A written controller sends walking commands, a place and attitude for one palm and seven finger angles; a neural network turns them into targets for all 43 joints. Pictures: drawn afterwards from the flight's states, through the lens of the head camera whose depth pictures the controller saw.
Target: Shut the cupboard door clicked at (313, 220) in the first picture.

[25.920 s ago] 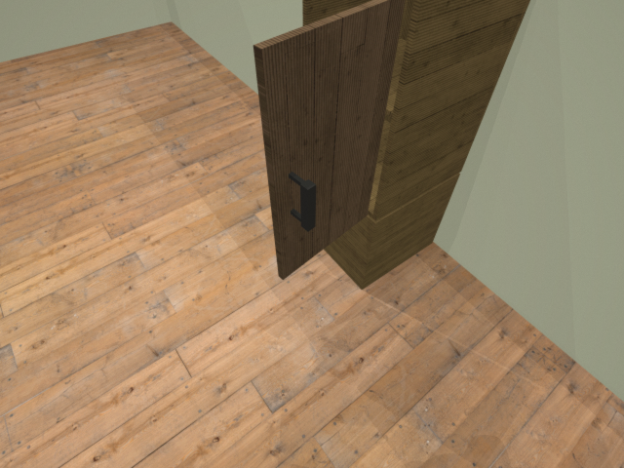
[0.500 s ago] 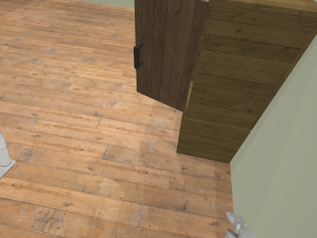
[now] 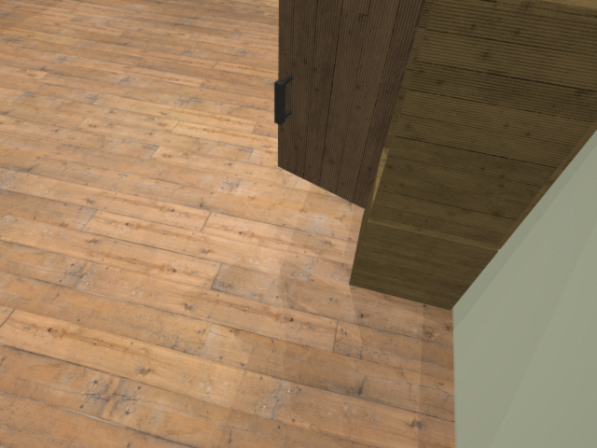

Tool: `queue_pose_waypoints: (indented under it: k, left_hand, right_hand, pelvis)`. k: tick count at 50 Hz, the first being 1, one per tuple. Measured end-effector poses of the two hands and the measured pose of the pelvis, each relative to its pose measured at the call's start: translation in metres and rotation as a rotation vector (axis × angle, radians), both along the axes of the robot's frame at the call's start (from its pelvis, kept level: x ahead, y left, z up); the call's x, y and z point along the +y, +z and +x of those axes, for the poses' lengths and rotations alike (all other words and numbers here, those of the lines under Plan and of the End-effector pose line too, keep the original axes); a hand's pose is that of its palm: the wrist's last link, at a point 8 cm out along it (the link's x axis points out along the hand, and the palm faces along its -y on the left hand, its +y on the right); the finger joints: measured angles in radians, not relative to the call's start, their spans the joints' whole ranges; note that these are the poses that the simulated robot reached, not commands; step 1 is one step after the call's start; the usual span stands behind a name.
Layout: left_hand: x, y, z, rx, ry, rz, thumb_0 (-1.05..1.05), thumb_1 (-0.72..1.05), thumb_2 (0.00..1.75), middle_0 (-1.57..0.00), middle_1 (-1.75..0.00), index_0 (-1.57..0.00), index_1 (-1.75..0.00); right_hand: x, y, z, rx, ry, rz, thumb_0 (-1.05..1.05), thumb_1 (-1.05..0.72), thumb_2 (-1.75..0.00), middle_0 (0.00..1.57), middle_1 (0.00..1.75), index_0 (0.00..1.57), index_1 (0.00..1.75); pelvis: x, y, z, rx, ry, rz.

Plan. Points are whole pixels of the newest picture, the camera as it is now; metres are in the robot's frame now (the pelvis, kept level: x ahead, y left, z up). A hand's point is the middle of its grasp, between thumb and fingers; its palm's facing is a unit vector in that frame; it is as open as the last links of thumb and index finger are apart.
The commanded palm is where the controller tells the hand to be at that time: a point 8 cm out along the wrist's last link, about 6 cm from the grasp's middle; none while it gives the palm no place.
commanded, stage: let the arm hang, fingers relaxed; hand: left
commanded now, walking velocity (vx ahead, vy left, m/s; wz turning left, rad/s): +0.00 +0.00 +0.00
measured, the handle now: (284, 99) +0.97 +0.09 -0.07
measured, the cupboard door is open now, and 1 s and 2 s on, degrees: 71 71 71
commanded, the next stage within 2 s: look to check the result in 0.64 s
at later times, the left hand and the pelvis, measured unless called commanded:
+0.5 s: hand out of the picture -0.01 +0.17 -0.17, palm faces +0.01 -0.99 -0.15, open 7.3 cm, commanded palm none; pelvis +0.00 +0.02 +0.00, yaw -2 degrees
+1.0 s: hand out of the picture +0.00 +0.20 -0.17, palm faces -0.01 -0.98 -0.21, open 7.4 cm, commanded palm none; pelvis +0.00 +0.03 +0.00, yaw -3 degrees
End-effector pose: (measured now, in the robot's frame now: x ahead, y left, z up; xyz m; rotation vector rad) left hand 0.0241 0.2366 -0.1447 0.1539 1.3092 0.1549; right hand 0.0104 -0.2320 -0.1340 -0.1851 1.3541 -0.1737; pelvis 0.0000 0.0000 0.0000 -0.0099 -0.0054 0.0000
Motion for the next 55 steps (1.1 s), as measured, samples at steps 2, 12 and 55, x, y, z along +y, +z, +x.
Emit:
queue_pose_waypoints:
  k: [2, 12, 55]
  left_hand:
    - [0.005, 0.002, -0.01, 0.042, -0.003, 0.015, -0.03, 0.96, 0.89, -0.2, -0.3, -0.2, -0.3]
    - [0.006, 0.008, -0.034, 0.109, 0.01, 0.027, 0.0, 0.92, 0.9, -0.2, -0.3, -0.2, -0.3]
    - [0.019, 0.004, -0.014, 0.089, -0.026, 0.013, 0.0, 0.91, 0.9, -0.2, -0.3, -0.2, -0.3]
  right_hand:
    - [0.005, -0.003, -0.007, 0.012, -0.019, 0.016, 0.01, -0.91, -0.9, 0.2, 0.3, 0.2, 0.3]
    - [0.038, -0.015, -0.033, 0.068, -0.055, 0.099, 0.01, -0.91, -0.9, 0.2, 0.3, 0.2, 0.3]
    - [0.042, -0.01, -0.031, 0.057, -0.088, 0.059, 0.0, -0.91, -0.89, 0.2, 0.3, 0.2, 0.3]
  pelvis:
    - [0.002, 0.001, 0.001, -0.007, -0.006, 0.001]
    - [0.009, 0.004, 0.002, -0.024, -0.023, 0.007]
    - [0.027, 0.003, 0.005, -0.015, -0.046, 0.011]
